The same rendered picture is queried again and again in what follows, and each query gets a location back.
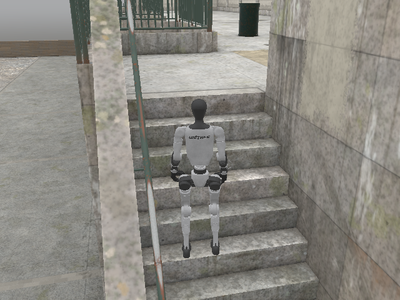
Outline robot left upper arm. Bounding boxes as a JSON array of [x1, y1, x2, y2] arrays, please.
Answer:
[[173, 126, 186, 161]]

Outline left robot forearm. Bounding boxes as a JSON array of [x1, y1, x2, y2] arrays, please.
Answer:
[[171, 152, 180, 173]]

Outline robot right shin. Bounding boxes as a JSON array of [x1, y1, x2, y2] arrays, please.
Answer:
[[211, 204, 219, 246]]

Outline left robot hand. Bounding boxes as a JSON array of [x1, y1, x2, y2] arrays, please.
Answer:
[[171, 170, 185, 182]]

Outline right robot hand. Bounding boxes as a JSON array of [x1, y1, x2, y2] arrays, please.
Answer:
[[214, 172, 227, 184]]

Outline robot right upper arm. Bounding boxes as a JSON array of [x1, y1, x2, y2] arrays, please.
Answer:
[[212, 126, 226, 161]]

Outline right robot forearm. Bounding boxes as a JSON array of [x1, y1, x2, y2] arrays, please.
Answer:
[[219, 152, 228, 175]]

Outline humanoid robot torso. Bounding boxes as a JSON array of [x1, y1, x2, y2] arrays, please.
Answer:
[[185, 123, 214, 188]]

